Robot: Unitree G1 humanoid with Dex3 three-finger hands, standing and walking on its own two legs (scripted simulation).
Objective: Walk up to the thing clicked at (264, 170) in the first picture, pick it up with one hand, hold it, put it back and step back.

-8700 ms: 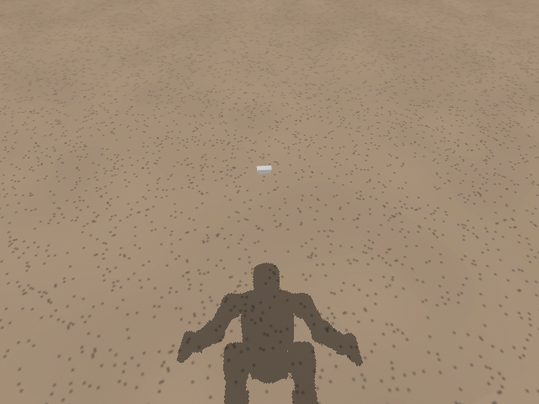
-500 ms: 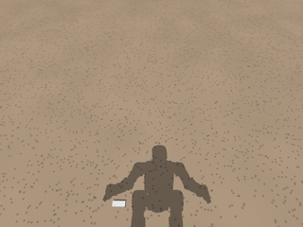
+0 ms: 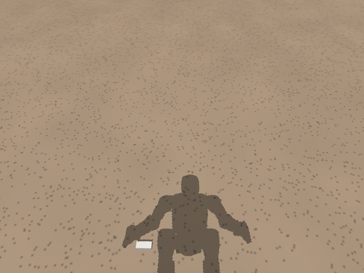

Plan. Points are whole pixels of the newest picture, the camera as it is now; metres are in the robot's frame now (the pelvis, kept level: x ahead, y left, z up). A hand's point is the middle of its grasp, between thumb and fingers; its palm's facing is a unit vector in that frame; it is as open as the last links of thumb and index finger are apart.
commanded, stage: walk up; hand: left
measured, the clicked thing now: (144, 245) +0.36 +0.21 -0.77
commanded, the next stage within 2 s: stand in 0.58 s
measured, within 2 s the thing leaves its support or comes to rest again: neither
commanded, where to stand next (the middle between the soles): +0.02 +0.02 m, yaw +0 degrees
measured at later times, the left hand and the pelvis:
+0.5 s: hand out of the picture +0.09 +0.26 -0.15, palm faces -0.03 -0.93 -0.38, open 7.4 cm; pelvis +0.00 +0.00 +0.00, yaw +0 degrees
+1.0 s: hand out of the picture +0.09 +0.24 -0.16, palm faces -0.04 -0.94 -0.34, open 7.4 cm; pelvis +0.02 -0.01 +0.00, yaw +0 degrees
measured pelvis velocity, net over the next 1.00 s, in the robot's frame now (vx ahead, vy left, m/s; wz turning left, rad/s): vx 0.02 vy -0.01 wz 0.00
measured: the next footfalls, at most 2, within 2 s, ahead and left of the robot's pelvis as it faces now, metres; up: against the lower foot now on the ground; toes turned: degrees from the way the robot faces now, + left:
none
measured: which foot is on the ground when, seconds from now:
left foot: down 0.00-1.00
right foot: down 0.00-1.00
